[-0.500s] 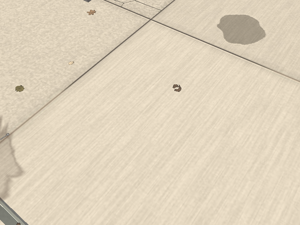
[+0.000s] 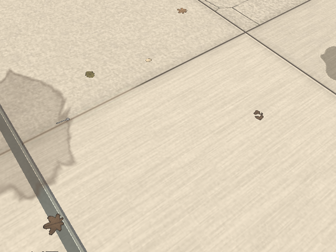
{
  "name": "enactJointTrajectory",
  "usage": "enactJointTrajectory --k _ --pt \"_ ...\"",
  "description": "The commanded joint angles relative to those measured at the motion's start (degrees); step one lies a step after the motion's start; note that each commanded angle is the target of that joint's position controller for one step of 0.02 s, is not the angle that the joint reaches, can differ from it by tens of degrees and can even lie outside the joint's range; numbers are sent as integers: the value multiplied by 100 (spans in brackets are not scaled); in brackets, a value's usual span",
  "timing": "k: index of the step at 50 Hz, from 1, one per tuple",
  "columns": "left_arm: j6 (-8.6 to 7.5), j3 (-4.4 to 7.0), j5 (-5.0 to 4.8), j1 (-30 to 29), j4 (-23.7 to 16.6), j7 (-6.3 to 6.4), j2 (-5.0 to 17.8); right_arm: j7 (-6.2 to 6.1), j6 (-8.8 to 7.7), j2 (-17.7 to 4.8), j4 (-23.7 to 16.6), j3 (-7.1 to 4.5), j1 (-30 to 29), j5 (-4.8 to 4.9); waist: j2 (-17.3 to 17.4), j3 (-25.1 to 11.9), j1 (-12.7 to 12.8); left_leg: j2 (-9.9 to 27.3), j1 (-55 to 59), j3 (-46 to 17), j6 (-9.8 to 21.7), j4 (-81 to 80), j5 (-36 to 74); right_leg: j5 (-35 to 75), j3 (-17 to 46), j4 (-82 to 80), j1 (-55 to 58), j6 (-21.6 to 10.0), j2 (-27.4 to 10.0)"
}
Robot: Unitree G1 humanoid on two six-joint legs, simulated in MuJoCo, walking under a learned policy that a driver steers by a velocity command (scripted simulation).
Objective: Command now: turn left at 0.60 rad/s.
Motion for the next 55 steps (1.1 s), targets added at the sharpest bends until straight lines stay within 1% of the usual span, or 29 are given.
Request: enactJointTrajectory --k 1,2,3,4,5,6,7,8,9,11,15,20,22,23,24,25,26,27,28,29,31,36,41,43,45,46,47,49,55 --pt "-164 182 -34 99 -398 -57 545 1 -41 -970 -429 -268 -314 60 972 -719 164 1328 784 -1905 939 -461 1813 287 -35 -1008 336 -130 84" --pt "-191 204 -21 294 -325 -64 543 -20 -24 -922 -454 -250 -415 108 925 -732 311 1165 634 -1863 758 -306 1618 921 -110 -1756 792 -211 54" --pt "-196 267 34 427 -296 -41 749 -44 -28 -755 -463 -204 -292 95 645 -841 284 917 210 -1665 468 36 834 1518 196 -2023 1453 -396 -455" --pt "-155 330 146 302 -402 7 1167 -36 -45 -431 -474 -120 0 18 -728 -891 6 244 -644 -731 86 1236 -924 2525 1369 -2172 2001 -953 -1661" --pt "-151 348 315 314 -371 -31 1227 -49 -95 -808 -550 -251 -22 42 -1660 -618 34 -238 -1446 68 -239 2467 -2560 3292 2468 -2316 1636 -1954 -2505" --pt "-171 255 243 147 -470 -22 922 -49 -110 -1206 -411 -391 204 -18 -1089 -581 1 151 -1514 22 -457 3503 -2321 3179 2206 -2283 1514 -2144 -2565" --pt "-161 186 187 -76 -500 13 677 -36 -79 -1230 -269 -443 259 29 -804 -479 -70 226 -1537 98 -560 3869 -1922 2878 1582 -2199 1415 -1880 -2162" --pt "-137 163 117 -229 -530 43 613 -57 -12 -1052 -147 -425 352 43 -667 -397 -109 262 -1604 186 -670 4052 -1594 2521 1097 -2153 1432 -1633 -1802" --pt "-121 142 54 -246 -525 72 584 -52 36 -915 -152 -387 309 48 -693 -309 -28 296 -1771 244 -759 4166 -1328 2644 858 -2129 1499 -1602 -1719" --pt "-61 139 97 -70 -469 128 624 -10 54 -640 -260 -296 98 93 -805 -317 119 359 -1745 579 -862 3804 -1074 2878 366 -2162 1612 -1623 -1522" --pt "37 238 106 179 -371 155 873 72 32 -420 -502 -165 -271 46 -974 -599 378 661 -1431 874 -893 2592 -1166 3057 108 -2092 2092 -1753 -1766" --pt "62 323 -46 76 -305 43 1119 189 75 -521 -547 -184 -43 52 -1105 -663 291 654 -407 1316 -603 1126 -879 3043 -198 -1906 1772 -1641 -1969" --pt "51 311 -167 -12 -258 35 1073 220 91 -515 -428 -230 360 50 -964 -677 21 496 356 1515 -297 -69 1 2654 -475 -1427 1467 -1305 -1873" --pt "28 257 -153 305 -116 15 861 177 84 -673 -353 -304 613 36 -550 -716 -29 454 1093 1283 -92 -615 636 2013 -802 -850 956 -915 -1651" --pt "26 152 89 436 -185 -15 515 88 43 -1291 -422 -464 815 43 1011 -713 59 1648 2063 -486 380 -932 2471 -62 -1393 760 -458 -304 -1028" --pt "13 94 192 -93 -562 44 454 100 -83 -1684 -586 -484 678 -163 1866 -751 -42 2826 1755 -2114 1682 -906 3371 -1898 -858 2086 -1595 -8 -256" --pt "26 171 93 -352 -544 93 732 143 -212 -1298 -577 -384 682 -266 1135 -941 -316 2722 1584 -1827 1849 -1062 2788 -1797 -261 2750 -1588 -45 -391" --pt "53 202 10 -321 -484 104 808 127 -285 -1061 -489 -277 446 -236 963 -716 -120 2382 1368 -1262 1514 -1054 2326 -1301 -172 2841 -1545 -133 -506" --pt "77 231 29 -152 -329 137 813 91 -299 -886 -474 -230 158 -131 676 -619 24 2049 1285 -906 1185 -1037 1886 -829 -150 2657 -1493 -138 -579" --pt "104 245 69 -60 -267 157 848 58 -295 -719 -470 -149 -47 -40 731 -560 99 1902 1221 -707 1040 -1020 2038 -454 -167 2547 -1421 -89 -590" --pt "110 220 47 158 -156 114 740 -2 -285 -592 -441 -52 -116 -95 821 -707 203 1710 1041 -406 1028 -1025 2525 41 -255 2677 -962 19 -476" --pt "135 85 14 34 -131 77 484 -30 -283 -526 -281 9 -76 -148 763 -603 80 1604 1168 -330 1026 -1062 1976 238 -244 1219 -539 104 -547" --pt "105 58 -18 5 -116 60 527 57 -248 -571 -104 24 -97 -169 789 -349 -43 1636 781 -661 1140 -1050 1253 -164 -315 16 197 35 -499" --pt "63 34 -18 143 -47 50 462 78 -249 -466 -22 76 -201 -134 698 -351 70 1577 713 -746 1079 -933 1282 103 -337 -679 566 -26 -458" --pt "-10 -20 86 394 62 16 401 83 -281 -272 112 155 -153 -99 407 -442 281 1350 463 -635 726 -814 1216 1611 -246 -1945 1465 -169 -524" --pt "-35 5 145 476 43 34 648 89 -338 -189 177 182 45 -191 47 -624 173 1114 275 -438 432 -629 863 2770 140 -1865 1967 -299 -931" --pt "-34 86 105 338 67 29 1015 126 -388 -285 227 126 345 -222 -548 -609 -173 707 233 -17 224 -659 412 2844 122 -1443 1846 -557 -1032" --pt "-70 -10 85 206 55 -50 538 114 -364 -363 278 118 -95 -212 -484 -500 123 545 605 211 12 -522 237 1607 5 -1573 1281 -618 -802" --pt "-175 -97 96 349 180 -23 456 40 -217 -193 431 109 -71 -162 -216 -345 161 604 646 161 100 -444 734 1483 -115 -1557 1139 -458 -663"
